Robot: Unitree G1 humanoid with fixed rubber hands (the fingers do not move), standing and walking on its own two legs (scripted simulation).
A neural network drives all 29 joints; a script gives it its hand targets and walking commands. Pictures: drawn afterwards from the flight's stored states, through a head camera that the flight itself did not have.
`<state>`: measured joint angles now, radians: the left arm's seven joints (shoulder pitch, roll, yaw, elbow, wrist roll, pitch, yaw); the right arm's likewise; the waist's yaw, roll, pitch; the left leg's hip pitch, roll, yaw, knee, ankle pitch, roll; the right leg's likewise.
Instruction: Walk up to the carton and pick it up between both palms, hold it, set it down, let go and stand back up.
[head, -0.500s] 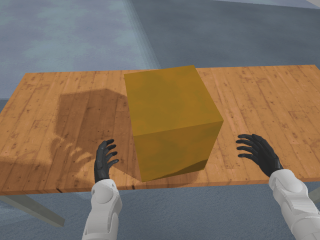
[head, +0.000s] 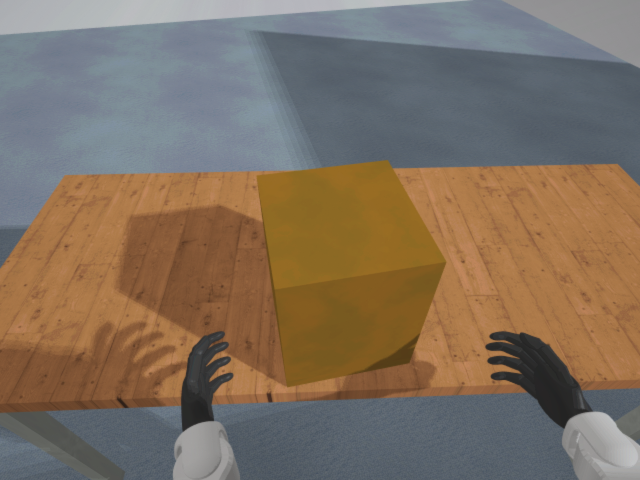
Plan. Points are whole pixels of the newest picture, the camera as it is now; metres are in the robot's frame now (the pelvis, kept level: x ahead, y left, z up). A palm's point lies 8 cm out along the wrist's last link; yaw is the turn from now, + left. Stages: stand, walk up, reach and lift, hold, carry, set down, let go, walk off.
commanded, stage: set down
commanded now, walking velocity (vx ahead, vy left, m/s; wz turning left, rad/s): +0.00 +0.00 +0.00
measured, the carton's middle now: (337, 274) +0.42 +0.00 +0.01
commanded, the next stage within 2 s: none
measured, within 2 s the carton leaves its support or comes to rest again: neither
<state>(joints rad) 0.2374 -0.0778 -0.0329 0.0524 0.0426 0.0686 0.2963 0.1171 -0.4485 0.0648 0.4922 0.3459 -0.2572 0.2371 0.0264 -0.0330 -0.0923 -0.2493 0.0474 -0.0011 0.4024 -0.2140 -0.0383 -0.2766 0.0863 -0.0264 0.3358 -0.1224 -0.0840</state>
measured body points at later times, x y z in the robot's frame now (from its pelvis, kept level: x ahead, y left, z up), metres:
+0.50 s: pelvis +0.00 +0.00 +0.00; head +0.00 +0.02 +0.45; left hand +0.22 +0.18 +0.00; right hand +0.23 -0.24 +0.00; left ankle -0.01 +0.14 -0.74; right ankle +0.03 -0.07 -0.74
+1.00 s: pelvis +0.02 +0.01 +0.00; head +0.02 +0.03 +0.45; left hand +0.21 +0.20 -0.02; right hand +0.21 -0.22 -0.02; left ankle -0.01 +0.14 -0.74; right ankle +0.03 -0.07 -0.74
